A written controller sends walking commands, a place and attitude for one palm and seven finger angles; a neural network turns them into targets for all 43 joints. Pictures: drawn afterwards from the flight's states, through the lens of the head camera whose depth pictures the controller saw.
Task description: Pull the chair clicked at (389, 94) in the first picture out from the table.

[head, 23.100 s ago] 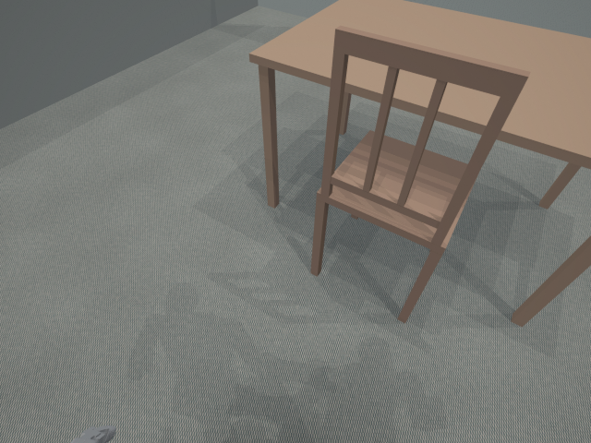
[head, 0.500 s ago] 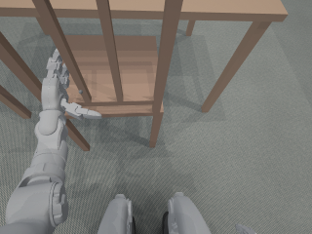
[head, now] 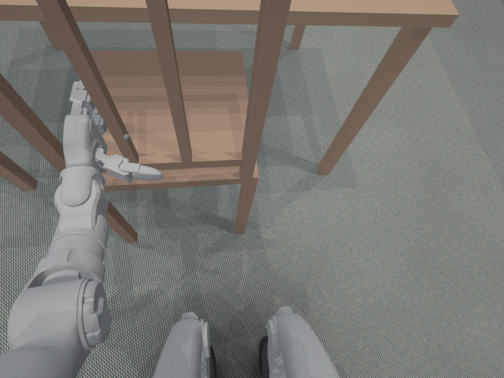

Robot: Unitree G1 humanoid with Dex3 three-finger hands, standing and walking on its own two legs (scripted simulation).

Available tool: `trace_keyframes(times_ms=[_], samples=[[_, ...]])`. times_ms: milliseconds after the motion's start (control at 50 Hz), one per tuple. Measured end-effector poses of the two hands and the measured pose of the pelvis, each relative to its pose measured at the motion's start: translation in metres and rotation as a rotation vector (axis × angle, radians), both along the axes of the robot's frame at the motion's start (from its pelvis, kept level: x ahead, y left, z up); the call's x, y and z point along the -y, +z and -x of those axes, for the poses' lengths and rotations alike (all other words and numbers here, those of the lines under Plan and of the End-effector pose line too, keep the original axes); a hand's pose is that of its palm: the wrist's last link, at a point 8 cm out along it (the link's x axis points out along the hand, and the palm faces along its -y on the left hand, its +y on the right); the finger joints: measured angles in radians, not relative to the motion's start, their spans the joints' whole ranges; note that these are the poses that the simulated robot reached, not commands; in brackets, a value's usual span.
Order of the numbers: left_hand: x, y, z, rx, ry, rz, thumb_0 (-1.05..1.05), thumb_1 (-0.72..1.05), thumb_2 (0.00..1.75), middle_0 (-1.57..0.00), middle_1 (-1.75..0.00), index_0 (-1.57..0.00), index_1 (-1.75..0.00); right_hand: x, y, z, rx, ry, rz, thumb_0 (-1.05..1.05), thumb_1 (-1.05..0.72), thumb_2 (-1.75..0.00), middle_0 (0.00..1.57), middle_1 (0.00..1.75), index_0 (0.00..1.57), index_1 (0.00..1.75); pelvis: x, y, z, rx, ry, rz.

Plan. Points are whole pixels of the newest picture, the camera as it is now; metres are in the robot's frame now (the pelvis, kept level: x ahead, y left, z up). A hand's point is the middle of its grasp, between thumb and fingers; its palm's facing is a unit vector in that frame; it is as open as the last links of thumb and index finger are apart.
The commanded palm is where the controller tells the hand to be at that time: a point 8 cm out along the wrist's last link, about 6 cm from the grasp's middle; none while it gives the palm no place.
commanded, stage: push the fingers through the gap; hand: left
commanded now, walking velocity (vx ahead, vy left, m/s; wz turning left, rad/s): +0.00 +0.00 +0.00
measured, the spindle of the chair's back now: (101, 98) +0.51 +0.20 +0.07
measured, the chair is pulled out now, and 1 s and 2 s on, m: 0.00 0.00 0.05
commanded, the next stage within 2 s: hook a spindle and tug to test in 0.06 s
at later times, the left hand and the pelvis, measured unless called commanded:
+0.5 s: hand (129, 136) +0.48 +0.17 +0.03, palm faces +0.06 -1.00 -0.03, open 15.6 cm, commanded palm +0.45 +0.21 +0.03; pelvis +0.00 +0.00 +0.00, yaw +0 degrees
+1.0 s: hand (126, 134) +0.48 +0.18 +0.03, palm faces +0.09 -1.00 -0.02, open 6.3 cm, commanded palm +0.45 +0.21 +0.03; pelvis +0.01 +0.00 +0.00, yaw +0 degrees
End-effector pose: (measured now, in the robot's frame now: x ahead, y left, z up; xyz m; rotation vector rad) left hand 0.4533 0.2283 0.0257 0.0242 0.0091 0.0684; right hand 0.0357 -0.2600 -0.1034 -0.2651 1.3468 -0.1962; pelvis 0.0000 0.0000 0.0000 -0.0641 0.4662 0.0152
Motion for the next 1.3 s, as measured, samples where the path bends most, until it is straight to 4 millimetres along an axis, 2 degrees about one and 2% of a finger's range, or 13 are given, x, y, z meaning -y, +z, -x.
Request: trace_keyframes(times_ms=[140, 280, 400, 560, 740, 840, 940, 1080, 1300], samples=[[-0.003, 0.003, -0.004, 0.019, 0.008, -0.010, -0.01, -0.50, 0.30, -0.06, -0.08, -0.06, -0.08, 0.000, -0.001, -0.005, 0.010, -0.003, -0.003, 0.00, -0.91, -0.89, 0.20, 0.30, 0.21, 0.30, 0.001, -0.001, -0.002, -0.003, -0.005, -0.001], [-0.006, 0.002, 0.001, -0.002, 0.006, -0.008, -0.01, -0.50, 0.30, -0.08, -0.13, -0.07, -0.13, 0.000, 0.000, -0.011, 0.013, 0.004, -0.010, 0.00, -0.91, -0.89, 0.20, 0.30, 0.21, 0.30, 0.001, 0.001, -0.003, 0.000, -0.001, -0.002], [0.000, 0.004, 0.001, 0.019, -0.003, -0.003, -0.01, -0.50, 0.30, -0.14, -0.33, -0.14, -0.33, 0.002, -0.001, -0.016, 0.019, 0.013, -0.002, 0.00, -0.91, -0.89, 0.20, 0.30, 0.21, 0.30, 0.002, 0.001, -0.003, -0.001, 0.004, 0.000], [0.003, 0.002, -0.001, 0.008, 0.007, -0.003, -0.01, -0.47, 0.32, -0.27, -0.72, -0.26, -0.72, 0.004, -0.001, -0.018, 0.035, 0.010, -0.002, 0.00, -0.91, -0.89, 0.20, 0.30, 0.21, 0.30, 0.004, 0.000, -0.003, 0.001, 0.000, -0.004], [0.000, 0.004, -0.001, 0.010, 0.012, -0.006, -0.01, -0.15, 0.45, -0.42, -1.19, -0.40, -1.19, 0.004, -0.002, -0.013, 0.018, 0.006, -0.007, 0.00, -0.91, -0.89, 0.20, 0.30, 0.21, 0.30, 0.005, 0.000, -0.003, -0.001, 0.001, -0.004], [-0.001, 0.004, -0.002, 0.007, 0.015, -0.002, -0.01, 0.10, 0.56, -0.47, -1.34, -0.43, -1.34, 0.004, -0.002, -0.010, 0.008, 0.002, -0.007, 0.00, -0.91, -0.89, 0.20, 0.30, 0.21, 0.30, 0.005, 0.000, -0.003, -0.002, 0.001, -0.003], [0.000, 0.003, -0.002, 0.007, 0.019, 0.004, 0.00, 0.37, 0.68, -0.47, -1.37, -0.44, -1.41, 0.004, 0.000, -0.009, 0.005, -0.004, -0.007, 0.00, -0.91, -0.89, 0.20, 0.30, 0.21, 0.30, 0.004, 0.001, -0.005, -0.002, -0.001, -0.004], [0.001, 0.003, 0.000, 0.009, 0.017, 0.004, 0.01, 0.71, 0.82, -0.46, -1.38, -0.43, -1.42, 0.002, 0.002, -0.012, 0.009, -0.008, -0.010, 0.00, -0.91, -0.89, 0.20, 0.30, 0.21, 0.30, 0.003, 0.003, -0.007, 0.000, -0.004, -0.003], [0.003, 0.004, 0.011, 0.006, 0.004, 0.008, 0.01, 0.74, 0.81, -0.43, -1.39, -0.41, -1.43, -0.002, 0.008, -0.029, 0.054, -0.012, -0.024, 0.00, -0.91, -0.89, 0.20, 0.30, 0.21, 0.30, 0.000, 0.009, -0.014, 0.009, -0.012, -0.007]])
